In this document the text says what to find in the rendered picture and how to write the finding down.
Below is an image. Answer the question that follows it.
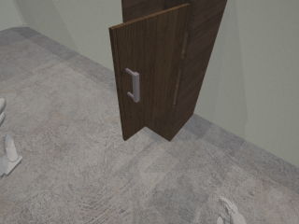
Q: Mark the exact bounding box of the right robot hand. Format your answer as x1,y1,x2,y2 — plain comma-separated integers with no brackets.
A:
217,196,247,224

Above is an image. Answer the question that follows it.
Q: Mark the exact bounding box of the cupboard door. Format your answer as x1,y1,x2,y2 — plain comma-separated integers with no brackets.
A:
108,3,191,141

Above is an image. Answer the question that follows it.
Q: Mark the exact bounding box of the left robot hand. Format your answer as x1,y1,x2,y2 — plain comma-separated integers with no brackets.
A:
0,98,22,180

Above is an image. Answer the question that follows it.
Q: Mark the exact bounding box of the handle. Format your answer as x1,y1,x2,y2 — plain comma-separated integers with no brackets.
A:
125,68,140,103

